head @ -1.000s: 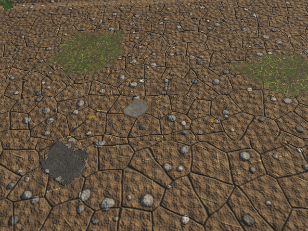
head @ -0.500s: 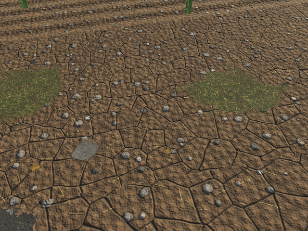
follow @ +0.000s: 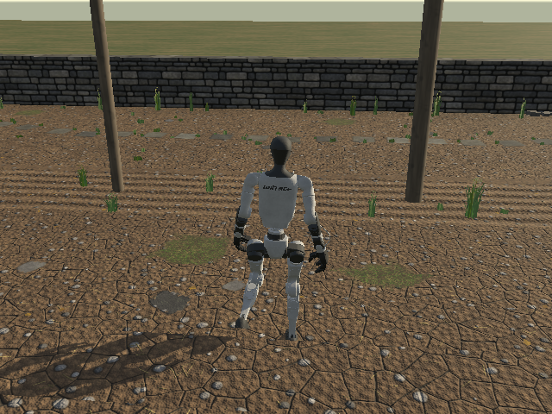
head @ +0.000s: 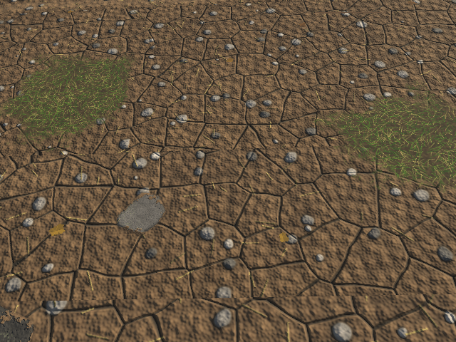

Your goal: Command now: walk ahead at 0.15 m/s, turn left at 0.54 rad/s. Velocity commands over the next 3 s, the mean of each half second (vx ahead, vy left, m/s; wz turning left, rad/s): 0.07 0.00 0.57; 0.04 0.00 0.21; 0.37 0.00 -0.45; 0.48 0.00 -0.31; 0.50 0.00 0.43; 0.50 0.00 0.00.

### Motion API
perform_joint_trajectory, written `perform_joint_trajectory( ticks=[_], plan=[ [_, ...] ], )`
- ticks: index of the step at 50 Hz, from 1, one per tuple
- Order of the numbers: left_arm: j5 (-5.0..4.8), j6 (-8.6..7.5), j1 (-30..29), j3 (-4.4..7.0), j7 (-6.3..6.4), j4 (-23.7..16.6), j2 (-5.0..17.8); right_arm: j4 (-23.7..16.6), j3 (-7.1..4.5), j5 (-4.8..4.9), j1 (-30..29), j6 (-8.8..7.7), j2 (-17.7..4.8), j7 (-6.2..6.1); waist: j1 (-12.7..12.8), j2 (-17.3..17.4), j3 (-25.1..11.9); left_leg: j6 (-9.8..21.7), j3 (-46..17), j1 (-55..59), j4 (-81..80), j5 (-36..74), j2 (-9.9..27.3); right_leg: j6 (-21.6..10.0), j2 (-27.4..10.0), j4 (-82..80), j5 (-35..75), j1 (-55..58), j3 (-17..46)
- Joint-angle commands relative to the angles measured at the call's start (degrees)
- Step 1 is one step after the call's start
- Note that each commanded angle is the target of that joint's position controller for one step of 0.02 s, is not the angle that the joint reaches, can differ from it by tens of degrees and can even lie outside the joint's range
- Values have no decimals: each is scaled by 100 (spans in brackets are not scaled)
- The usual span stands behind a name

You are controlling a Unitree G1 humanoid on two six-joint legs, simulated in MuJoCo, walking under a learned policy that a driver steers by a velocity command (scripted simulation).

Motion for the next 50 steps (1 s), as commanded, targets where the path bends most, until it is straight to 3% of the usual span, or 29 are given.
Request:
perform_joint_trajectory(
  ticks=[1,2,3,4,7,10,14,17,18,19,20,21,22,23,24,25,27,31,35,37,38,39,40,41,42,44,46,48,50],
  plan=[
    [49,-53,-214,268,203,-540,1044,-526,-234,-117,333,171,-817,-179,23,-844,-867,-13,286,-1384,-2,1791,579,-1360,-2829,-913,2479,1317,2289],
    [32,-45,-323,227,236,-452,996,-550,-233,-185,307,220,-564,-181,-88,-782,-134,-146,193,-908,-1424,2189,632,-1086,-2188,-1124,2758,409,1275],
    [75,-54,-123,249,298,-335,992,-664,-270,-295,-13,151,-541,-168,56,-900,4,-192,253,-703,-2458,2777,591,-853,-1709,-1041,2864,291,619],
    [123,-38,53,247,381,-209,970,-795,-261,-263,-306,81,-399,-134,167,-1021,-116,-202,486,-591,-3338,3062,527,-770,-1439,-1071,3058,508,275],
    [-9,98,275,255,521,-73,1095,-1162,-124,-249,-861,1,6,80,348,-1148,-639,-196,613,-264,-4716,3481,510,-891,-1682,-1025,3799,1312,239],
    [-84,216,142,343,507,-111,1352,-1358,-136,-243,-1196,89,-101,255,431,-769,-561,-7,809,9,-5398,3502,522,-892,-1863,-1124,3154,1455,68],
    [-153,349,280,473,420,-136,1614,-1633,-227,-229,-1696,226,-323,428,615,-609,-200,298,1048,169,-6007,2669,436,-808,-1957,-928,2286,1559,-58],
    [-238,432,315,553,404,-175,1720,-1757,-268,-189,-1728,254,-359,478,609,-659,-254,517,1316,538,-6780,2235,246,-649,-1967,-359,2304,1876,-155],
    [-253,448,360,562,406,-156,1706,-1729,-313,-202,-1522,241,-427,445,469,-548,-382,650,1338,1139,-7419,2842,140,-421,-1783,146,2327,1748,-398],
    [-146,408,610,559,384,-154,1591,-1653,-483,-227,-1063,232,-900,325,379,47,-822,944,658,2450,-7675,4839,445,53,-1333,1276,1882,1063,-848],
    [154,329,629,396,296,-486,1298,-1720,-637,-279,-835,243,-1701,236,472,1476,-1203,1979,-1452,4062,-7436,7280,1948,661,-457,3289,-1840,-999,-1105],
    [70,275,17,382,236,-644,1329,-1710,-554,-408,-661,224,-1486,274,53,1134,-1833,2751,-2235,4148,-7715,7021,2472,749,-33,4346,-3317,-1710,112],
    [-117,300,-231,435,217,-699,1481,-1661,-488,-427,-806,168,-1358,313,85,489,-1530,2558,-1784,3884,-7776,6732,2238,736,-184,4674,-3061,-1937,441],
    [-136,352,-234,432,273,-691,1428,-1616,-446,-304,-1098,132,-1189,315,280,168,-1165,2167,-1319,3519,-7765,6274,1879,713,-281,4478,-2603,-1994,481],
    [-78,405,-191,445,345,-652,1429,-1623,-410,-200,-1347,157,-1075,306,415,-62,-883,1893,-1054,3121,-7845,5834,1626,741,-342,4070,-2218,-1937,480],
    [-44,453,-113,474,386,-650,1461,-1627,-407,-179,-1555,193,-1078,273,566,72,-779,1755,-885,2695,-7938,5412,1421,789,-360,3715,-1906,-1603,455],
    [-79,478,-56,432,364,-666,1284,-1611,-431,-277,-1601,232,-1147,228,642,253,-814,1721,-819,2257,-8043,5084,1202,882,-176,3225,-1621,-1047,340],
    [-86,500,-165,344,355,-703,1028,-1440,-420,-293,-1521,234,-1133,138,531,446,-946,1602,-705,1947,-8040,4211,1053,917,-152,2059,-1344,-274,326],
    [-131,477,-224,363,271,-821,1077,-1307,-337,-326,-1435,246,-1017,168,428,772,-780,1486,-1056,1738,-8049,3086,1051,728,-140,1182,-1341,319,213],
    [-98,432,-37,342,187,-806,893,-1268,-247,-297,-1576,241,-843,169,643,739,-626,1242,-1040,1429,-7886,2757,874,516,-108,-30,-634,1054,46],
    [3,417,29,338,173,-824,901,-1158,-200,-308,-1317,212,-686,166,634,545,-610,966,-954,1251,-7771,2435,708,413,-261,-428,-217,1470,120],
    [127,403,179,393,184,-921,1255,-1090,-165,-369,-1068,169,-531,161,517,-168,-638,586,-574,908,-7058,1853,289,135,-1088,-658,560,1828,923],
    [220,375,-162,374,126,-791,1392,-1140,-132,-348,-907,136,-386,159,27,-1569,-535,335,163,1437,-7121,1433,25,-393,-1562,-1022,25,792,1736],
    [163,333,-627,218,96,-1030,875,-961,-184,-432,-853,122,-649,135,45,-1296,-290,157,158,1959,-7309,1874,257,-446,-1347,-1209,-568,374,1650],
    [86,319,-551,213,91,-1000,848,-905,-210,-447,-1030,118,-678,140,153,-1202,-215,128,240,2172,-7375,2250,207,-203,-1021,-1094,-970,332,1353],
    [-21,297,-313,274,116,-969,1122,-869,-217,-496,-1175,131,-651,119,290,-997,-16,138,290,2271,-7348,2536,206,-49,-847,-1089,-1239,235,1274],
    [-54,352,-66,286,206,-989,1197,-808,-210,-433,-1153,74,-581,131,358,-1024,70,164,576,2136,-7232,1991,92,-100,-748,-1230,-2353,246,1354],
    [-136,436,208,360,281,-1075,1422,-811,-251,-378,-1239,-58,-604,141,499,-1110,318,193,1022,1534,-6806,1380,-58,-421,-973,-1466,-3400,379,1959],
    [-195,452,569,414,328,-1058,1541,-890,-267,-287,-1530,-241,-577,212,660,-1187,561,267,1011,960,-6691,1393,15,-755,-1270,-1615,-3519,680,2679]
  ],
)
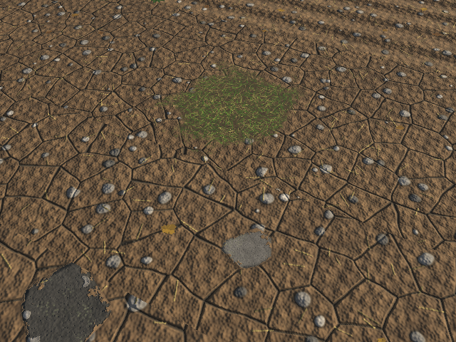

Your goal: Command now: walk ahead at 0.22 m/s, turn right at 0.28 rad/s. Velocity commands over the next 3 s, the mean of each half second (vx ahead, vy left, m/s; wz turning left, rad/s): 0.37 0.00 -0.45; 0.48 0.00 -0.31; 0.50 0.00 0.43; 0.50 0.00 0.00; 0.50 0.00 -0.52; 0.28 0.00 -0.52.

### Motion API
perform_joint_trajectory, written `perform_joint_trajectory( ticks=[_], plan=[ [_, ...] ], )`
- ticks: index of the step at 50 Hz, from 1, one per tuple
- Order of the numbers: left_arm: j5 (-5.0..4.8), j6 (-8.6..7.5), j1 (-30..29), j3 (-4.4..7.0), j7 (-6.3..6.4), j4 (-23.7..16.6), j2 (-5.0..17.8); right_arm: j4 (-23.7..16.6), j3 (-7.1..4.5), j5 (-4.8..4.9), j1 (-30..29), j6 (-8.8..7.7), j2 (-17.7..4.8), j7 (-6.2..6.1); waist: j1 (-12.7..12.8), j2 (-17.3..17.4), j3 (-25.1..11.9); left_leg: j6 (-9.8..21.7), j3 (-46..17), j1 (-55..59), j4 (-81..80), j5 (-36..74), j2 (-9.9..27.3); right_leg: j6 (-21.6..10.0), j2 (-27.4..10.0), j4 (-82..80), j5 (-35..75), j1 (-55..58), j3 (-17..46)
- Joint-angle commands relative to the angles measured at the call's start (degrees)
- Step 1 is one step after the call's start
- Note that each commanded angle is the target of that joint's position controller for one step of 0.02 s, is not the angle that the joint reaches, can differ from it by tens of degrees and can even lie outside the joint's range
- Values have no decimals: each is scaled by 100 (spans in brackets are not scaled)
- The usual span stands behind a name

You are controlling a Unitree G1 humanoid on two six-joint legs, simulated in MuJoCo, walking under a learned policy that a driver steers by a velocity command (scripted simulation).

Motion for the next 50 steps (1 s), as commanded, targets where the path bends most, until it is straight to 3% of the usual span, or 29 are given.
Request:
perform_joint_trajectory(
  ticks=[1,5,6,7,8,10,13,16,20,23,24,25,26,27,28,29,30,33,35,36,37,38,39,40,41,42,44,47,50],
  plan=[
    [-104,-35,199,404,126,-423,1297,-519,-197,103,-583,-363,-536,76,190,-1080,626,129,304,-889,222,-385,-63,-1007,-1384,-1877,-2275,-103,2520],
    [-120,-16,-365,341,165,-689,944,-83,-326,109,428,-621,-722,203,-421,-756,96,420,26,886,-730,234,278,-596,-718,-955,-1286,-838,1915],
    [-117,-46,-570,255,156,-872,619,101,-408,56,991,-631,-982,190,-595,4,-6,633,-773,1667,-1050,-475,786,-289,-157,189,-1139,-1734,1127],
    [-208,-104,-504,228,161,-1059,524,202,-498,19,1341,-616,-1345,202,-549,1247,-12,1218,-2379,2061,-1725,-918,1762,-68,318,1714,-1219,-2588,327],
    [-228,-152,-485,323,178,-1045,879,180,-452,19,1358,-626,-1166,209,-612,1228,358,1649,-3040,2100,-1907,-514,2373,-43,100,2840,-1734,-3473,493],
    [-216,-193,-158,356,117,-859,894,117,-357,91,1099,-605,-903,177,-392,567,347,1450,-2194,2344,-1737,191,2098,-99,-199,3646,-858,-3906,654],
    [-184,-164,-347,346,-33,-904,828,142,-257,82,752,-493,-792,90,-317,583,409,1029,-809,1923,-1925,1300,1667,0,-484,3137,76,-3581,418],
    [-134,-153,-687,254,-98,-1077,637,268,-268,23,610,-397,-1007,3,-397,537,530,947,23,1417,-2026,1968,1499,164,-536,2148,594,-3012,-116],
    [-135,-176,-895,238,-221,-1272,597,421,-300,101,598,-350,-1291,-56,-371,603,368,837,764,1107,-1699,2641,1435,51,-433,1423,943,-2072,-577],
    [-149,-134,2,462,-224,-1049,997,354,-361,161,337,-395,-1488,-76,260,713,-85,674,1261,704,-571,4966,1435,-278,54,1277,649,-452,-966],
    [-127,-132,1122,669,-172,-663,1341,199,-360,86,66,-447,-1473,-82,879,399,-600,548,1448,110,655,5474,1233,-425,410,1476,1563,1144,-1201],
    [-232,-93,1940,753,-81,-546,1419,276,-282,120,165,-492,-1303,-77,1359,29,-723,274,1395,-854,2440,3755,1004,-781,71,407,1139,2220,-256],
    [-263,-165,1246,685,-56,-740,1987,204,-72,-179,1019,-583,-471,59,259,-2165,-848,85,980,-2217,4844,-1704,135,-1456,-1103,241,1730,2698,2186],
    [-135,-299,1091,568,-124,-1089,1771,-30,-107,75,1145,-780,-896,180,350,-2206,-1966,166,-246,-2909,5235,-1481,-87,-2335,-1965,-1336,26,3028,4728],
    [-81,-397,1068,508,-173,-958,1445,-142,-260,329,261,-805,-1431,160,556,-1315,-1068,233,-230,-3250,5083,-742,47,-2110,-1847,-1646,-355,2356,4302],
    [-86,-444,759,481,-192,-891,1401,-289,-228,258,-40,-772,-1295,81,341,-737,-390,266,-130,-3198,4707,-259,234,-1909,-1703,-1562,177,1513,3635],
    [-90,-478,426,431,-212,-942,1269,-201,-208,79,53,-701,-1192,16,74,-273,-210,240,-195,-2772,4383,28,431,-1791,-1491,-1476,922,824,3156],
    [-121,-530,58,336,-136,-881,1050,-91,-246,39,367,-467,-1119,-3,-308,-313,-150,106,-292,-2084,3397,459,712,-1648,-1107,-1600,1633,-16,2338],
    [-184,-505,303,322,-27,-699,1039,-212,-194,-70,-5,-419,-933,16,-190,-97,-114,23,-170,-2281,2697,802,659,-1619,-1002,-1533,2236,6,2012],
    [-156,-453,425,367,51,-586,1123,-282,-92,-168,-205,-434,-643,41,-139,-91,-186,-55,-11,-2230,2470,1127,586,-1609,-900,-1340,2773,-60,1774],
    [-19,-436,585,403,114,-527,1260,-163,-79,-178,-102,-502,-613,136,-95,-85,-449,-3,40,-2238,2744,1853,545,-1612,-945,-1043,3048,164,1735],
    [-13,-421,654,373,143,-446,1177,-67,-85,-137,-12,-528,-649,203,-81,-100,-497,34,52,-2405,2698,2116,575,-1558,-942,-976,3085,279,1621],
    [-65,-476,1238,379,211,-183,1230,-215,-203,104,-543,-575,-924,251,151,-357,-238,121,-258,-3369,2427,2278,689,-1415,-1025,-1049,2124,986,1853],
    [-79,-520,1445,370,215,-67,1211,-358,-210,160,-899,-596,-987,274,287,-468,-27,196,-314,-3961,2149,2297,750,-1363,-1147,-1073,1656,1369,2038],
    [-116,-550,1570,345,225,23,1134,-463,-187,153,-1209,-630,-950,277,357,-525,163,244,-319,-4321,1889,2444,771,-1332,-1211,-1111,1459,1570,2143],
    [-170,-555,1432,295,341,94,1116,-637,-135,49,-1676,-686,-969,304,326,-444,537,242,-84,-3797,709,3297,646,-1183,-900,-1212,760,675,1557],
    [-77,-565,1311,276,395,173,1144,-601,-19,-109,-1785,-767,-536,405,470,-516,442,313,185,-2554,369,4914,438,-1046,-757,-1045,252,-200,1214],
    [-75,-597,1288,237,337,297,1162,-507,-61,17,-1330,-712,-647,500,353,-582,345,477,65,-2378,527,5032,330,-977,-852,-368,506,-36,1156],
    [-122,-466,1790,161,303,613,868,-821,6,65,-1914,-697,-492,621,640,-507,643,610,116,-3214,170,4698,288,-953,-983,359,975,818,1069]
  ],
)
Over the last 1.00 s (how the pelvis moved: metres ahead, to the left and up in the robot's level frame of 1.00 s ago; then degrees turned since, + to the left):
0.16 -0.03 0.00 23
